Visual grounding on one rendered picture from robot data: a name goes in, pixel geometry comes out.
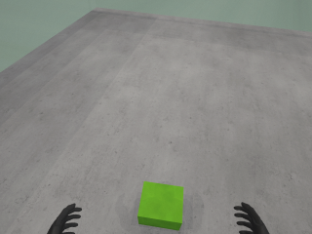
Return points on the carton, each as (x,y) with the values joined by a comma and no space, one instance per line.
(161,205)

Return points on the right robot hand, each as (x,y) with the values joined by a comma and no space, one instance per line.
(255,223)

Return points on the left robot hand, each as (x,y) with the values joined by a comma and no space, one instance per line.
(59,225)

